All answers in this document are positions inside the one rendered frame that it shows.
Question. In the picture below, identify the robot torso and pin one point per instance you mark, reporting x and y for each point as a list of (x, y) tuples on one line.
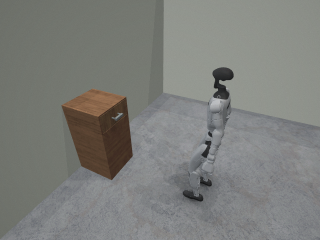
[(210, 126)]

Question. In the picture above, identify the robot left hand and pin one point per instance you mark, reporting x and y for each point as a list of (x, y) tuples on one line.
[(208, 167)]

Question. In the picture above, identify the robot left forearm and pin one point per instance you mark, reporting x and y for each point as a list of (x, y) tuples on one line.
[(215, 143)]

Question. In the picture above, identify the handle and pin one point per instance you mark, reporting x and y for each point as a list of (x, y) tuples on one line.
[(118, 117)]

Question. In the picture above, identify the drawer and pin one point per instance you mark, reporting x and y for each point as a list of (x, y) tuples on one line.
[(106, 119)]

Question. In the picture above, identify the robot right forearm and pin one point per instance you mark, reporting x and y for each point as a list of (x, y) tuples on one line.
[(227, 117)]

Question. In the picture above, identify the cabinet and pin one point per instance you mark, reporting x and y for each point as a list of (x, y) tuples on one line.
[(103, 153)]

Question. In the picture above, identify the robot right upper arm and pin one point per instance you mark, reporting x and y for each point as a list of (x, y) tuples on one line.
[(229, 109)]

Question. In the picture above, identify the left robot shin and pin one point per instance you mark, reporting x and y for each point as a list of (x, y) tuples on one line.
[(194, 181)]

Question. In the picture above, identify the robot left upper arm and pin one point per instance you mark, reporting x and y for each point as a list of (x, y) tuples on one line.
[(216, 110)]

